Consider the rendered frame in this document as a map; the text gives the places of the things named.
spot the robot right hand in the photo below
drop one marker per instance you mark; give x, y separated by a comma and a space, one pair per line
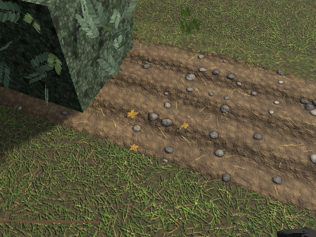
297, 232

